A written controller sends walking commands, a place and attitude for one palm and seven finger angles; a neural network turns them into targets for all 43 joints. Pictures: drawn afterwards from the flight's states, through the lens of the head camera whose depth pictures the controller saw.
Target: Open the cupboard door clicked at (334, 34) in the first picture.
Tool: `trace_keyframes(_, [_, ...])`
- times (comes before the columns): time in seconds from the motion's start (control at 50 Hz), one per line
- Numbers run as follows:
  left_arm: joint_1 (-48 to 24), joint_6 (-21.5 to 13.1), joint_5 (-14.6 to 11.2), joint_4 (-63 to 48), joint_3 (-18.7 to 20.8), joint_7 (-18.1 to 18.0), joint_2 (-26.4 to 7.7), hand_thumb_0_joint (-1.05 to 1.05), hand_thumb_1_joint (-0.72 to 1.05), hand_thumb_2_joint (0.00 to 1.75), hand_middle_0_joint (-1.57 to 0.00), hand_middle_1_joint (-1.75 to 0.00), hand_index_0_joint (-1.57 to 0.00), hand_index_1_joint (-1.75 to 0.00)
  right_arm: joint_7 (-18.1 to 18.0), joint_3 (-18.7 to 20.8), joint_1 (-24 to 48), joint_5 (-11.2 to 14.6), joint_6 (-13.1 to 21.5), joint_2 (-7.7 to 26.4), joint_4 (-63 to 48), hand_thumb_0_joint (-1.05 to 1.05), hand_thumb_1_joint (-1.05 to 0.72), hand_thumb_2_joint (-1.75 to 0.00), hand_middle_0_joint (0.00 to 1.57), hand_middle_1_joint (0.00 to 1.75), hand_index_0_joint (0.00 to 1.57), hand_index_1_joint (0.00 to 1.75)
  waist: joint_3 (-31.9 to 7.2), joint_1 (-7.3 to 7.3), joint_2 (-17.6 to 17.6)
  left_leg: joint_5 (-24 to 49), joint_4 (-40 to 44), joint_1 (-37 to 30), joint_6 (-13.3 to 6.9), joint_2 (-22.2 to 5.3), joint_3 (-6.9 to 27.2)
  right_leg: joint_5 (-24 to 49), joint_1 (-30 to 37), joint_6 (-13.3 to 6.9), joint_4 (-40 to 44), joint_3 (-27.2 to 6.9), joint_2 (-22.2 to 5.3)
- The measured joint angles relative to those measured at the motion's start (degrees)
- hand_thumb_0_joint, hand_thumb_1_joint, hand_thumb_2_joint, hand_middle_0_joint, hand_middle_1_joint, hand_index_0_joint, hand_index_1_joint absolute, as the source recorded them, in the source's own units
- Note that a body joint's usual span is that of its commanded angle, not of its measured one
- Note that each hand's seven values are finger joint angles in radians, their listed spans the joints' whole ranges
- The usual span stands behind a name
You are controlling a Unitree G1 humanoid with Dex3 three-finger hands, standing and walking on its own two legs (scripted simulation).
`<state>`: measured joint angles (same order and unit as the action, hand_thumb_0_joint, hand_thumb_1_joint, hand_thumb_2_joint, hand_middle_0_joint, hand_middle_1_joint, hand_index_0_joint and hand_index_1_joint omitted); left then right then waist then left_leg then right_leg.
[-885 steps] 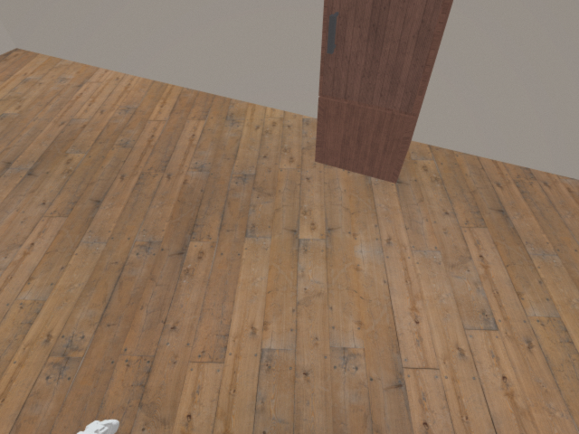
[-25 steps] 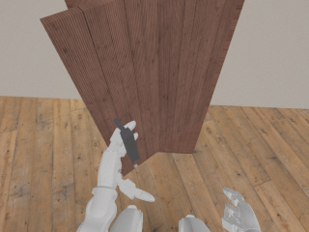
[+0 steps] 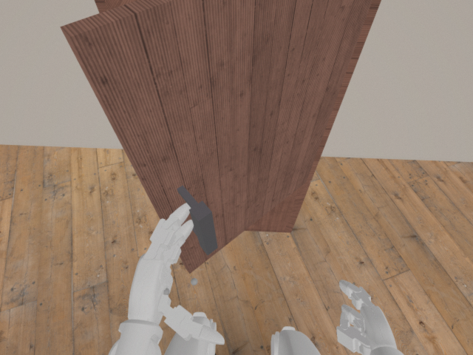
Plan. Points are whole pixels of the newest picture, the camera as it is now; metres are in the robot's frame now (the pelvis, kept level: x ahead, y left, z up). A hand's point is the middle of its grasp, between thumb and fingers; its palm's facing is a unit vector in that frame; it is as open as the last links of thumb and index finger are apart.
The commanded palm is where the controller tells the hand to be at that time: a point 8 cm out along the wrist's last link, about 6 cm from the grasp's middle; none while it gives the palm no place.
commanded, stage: slide the hand sideways off the handle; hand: left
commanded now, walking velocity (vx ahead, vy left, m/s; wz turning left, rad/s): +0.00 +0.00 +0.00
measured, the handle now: (197, 221) +0.32 +0.08 +0.04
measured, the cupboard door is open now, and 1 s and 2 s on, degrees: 42 42 42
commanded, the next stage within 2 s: draw the hand back to the body in 0.54 s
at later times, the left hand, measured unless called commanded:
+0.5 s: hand (157, 306) +0.19 +0.12 +0.04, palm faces -0.01 -1.00 -0.04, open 16.2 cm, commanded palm +0.17 +0.18 +0.04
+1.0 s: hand (112, 302) +0.19 +0.16 +0.10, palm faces -0.01 -1.00 -0.07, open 16.3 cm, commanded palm +0.16 +0.22 +0.12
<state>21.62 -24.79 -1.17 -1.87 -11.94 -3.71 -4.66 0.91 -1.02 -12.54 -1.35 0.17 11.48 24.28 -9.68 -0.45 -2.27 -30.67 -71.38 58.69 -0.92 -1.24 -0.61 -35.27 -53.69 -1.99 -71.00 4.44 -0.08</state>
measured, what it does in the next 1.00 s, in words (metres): stands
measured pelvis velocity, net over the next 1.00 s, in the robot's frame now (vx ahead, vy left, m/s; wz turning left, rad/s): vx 0.00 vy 0.00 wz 0.01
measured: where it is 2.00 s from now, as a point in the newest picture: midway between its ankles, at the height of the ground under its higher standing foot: outside the picture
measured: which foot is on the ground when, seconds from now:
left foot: down 0.00-1.00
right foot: down 0.00-1.00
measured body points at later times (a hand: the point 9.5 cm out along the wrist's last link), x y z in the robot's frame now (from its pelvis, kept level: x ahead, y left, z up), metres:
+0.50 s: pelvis +0.00 -0.01 -0.01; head +0.07 -0.02 +0.43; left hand +0.19 +0.18 +0.05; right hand +0.20 -0.23 -0.09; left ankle +0.03 +0.11 -0.63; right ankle -0.01 -0.10 -0.63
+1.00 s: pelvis +0.00 +0.00 +0.03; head +0.04 -0.01 +0.47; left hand +0.18 +0.21 +0.11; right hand +0.19 -0.23 -0.05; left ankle +0.03 +0.11 -0.63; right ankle -0.01 -0.10 -0.63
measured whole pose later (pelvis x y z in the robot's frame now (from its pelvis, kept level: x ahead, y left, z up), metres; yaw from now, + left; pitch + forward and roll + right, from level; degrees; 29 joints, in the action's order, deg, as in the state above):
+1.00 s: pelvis +0.00 +0.00 +0.03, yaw +1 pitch +13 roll -2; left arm 34.7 -17.8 -13.5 -15.6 3.3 9.5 -12.8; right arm -4.0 -1.1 -15.1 1.8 2.2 12.4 23.8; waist -9.7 0.1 -4.0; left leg -28.4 -64.8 49.6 -0.6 -1.5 1.2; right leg -32.3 -43.5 -2.1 -62.5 6.0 0.8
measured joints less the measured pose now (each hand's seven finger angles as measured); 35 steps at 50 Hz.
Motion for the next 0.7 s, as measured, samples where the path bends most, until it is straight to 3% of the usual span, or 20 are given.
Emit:
trace_keyframes(0.3, [7.90, -0.88, -3.34, -5.85, 4.35, 5.07, -2.22, -0.01, -0.50, 0.30, -0.18, -0.32, -0.21, -0.33, -1.06, 0.86, 0.86, 0.55, 0.65, 0.41, -1.05, 0.01, -0.90, -0.90, 0.20, 0.30, 0.20, 0.30, -0.61, 0.89, -0.18, -1.00, -1.81, 1.30, 0.49, -0.11, 0.90, -1.15, -0.90, -0.48, -1.54, 0.82, 0.19])
trace_keyframes(0.52, [9.89, -0.47, -7.43, -6.98, 9.84, 10.20, -4.35, -0.01, -0.50, 0.30, -0.15, -0.31, -0.16, -0.30, -2.64, 1.43, 0.58, 1.25, 1.09, 0.66, -0.10, 0.01, -0.90, -0.90, 0.20, 0.30, 0.20, 0.30, -0.98, 1.26, -0.28, -1.20, -3.39, 2.71, 1.10, -0.48, 1.82, -1.48, -2.03, -1.07, -2.91, 1.68, 0.62])
trace_keyframes(0.7, [8.93, 0.14, -9.36, -7.25, 11.22, 12.33, -5.26, -0.01, -0.50, 0.30, -0.15, -0.30, -0.15, -0.30, -3.61, 1.50, 0.28, 1.44, 2.25, 1.07, 0.43, 0.01, -0.90, -0.90, 0.20, 0.30, 0.20, 0.30, -1.11, 1.12, -0.45, -1.20, -4.56, 3.93, 1.12, -0.68, 2.24, -1.37, -3.01, -1.13, -3.72, 2.05, 0.84])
